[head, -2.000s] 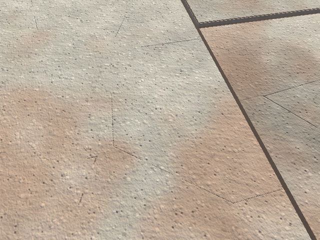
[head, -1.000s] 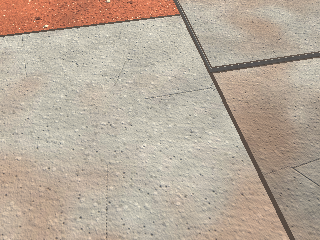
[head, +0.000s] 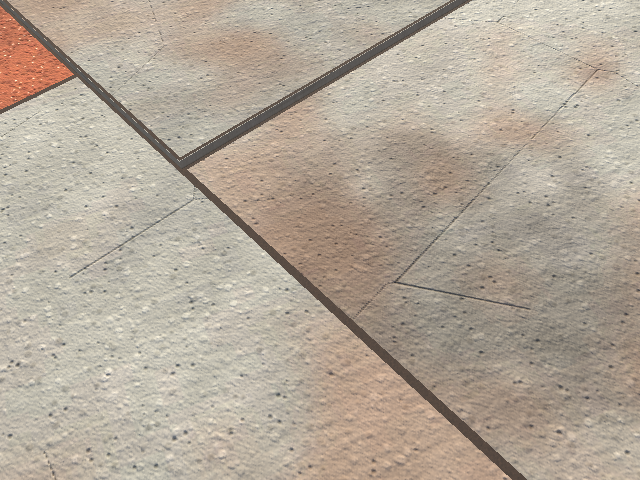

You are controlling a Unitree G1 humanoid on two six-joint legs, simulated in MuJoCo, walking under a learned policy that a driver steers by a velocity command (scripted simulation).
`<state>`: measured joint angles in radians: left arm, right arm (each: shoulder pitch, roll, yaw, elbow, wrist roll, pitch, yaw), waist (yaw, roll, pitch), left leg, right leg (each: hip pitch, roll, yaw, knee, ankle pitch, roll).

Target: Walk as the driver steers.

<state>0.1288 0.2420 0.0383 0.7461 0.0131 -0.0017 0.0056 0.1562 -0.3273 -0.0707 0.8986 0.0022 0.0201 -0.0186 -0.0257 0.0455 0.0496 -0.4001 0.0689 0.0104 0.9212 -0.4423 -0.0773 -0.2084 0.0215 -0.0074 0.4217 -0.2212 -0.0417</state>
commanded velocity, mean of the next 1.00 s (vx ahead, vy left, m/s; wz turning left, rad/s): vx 0.25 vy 0.00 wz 0.14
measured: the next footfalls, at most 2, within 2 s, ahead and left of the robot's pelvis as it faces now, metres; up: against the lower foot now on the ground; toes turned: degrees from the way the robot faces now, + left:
left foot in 0.16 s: +0.06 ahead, +0.14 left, +0.00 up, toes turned +1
left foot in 0.84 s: +0.39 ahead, +0.16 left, +0.00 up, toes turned +13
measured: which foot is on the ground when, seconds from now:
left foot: up 0.00-0.14, down 0.16-0.44, up 0.46-0.82, down 0.84-1.00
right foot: down 0.00-0.84, up 0.86-1.00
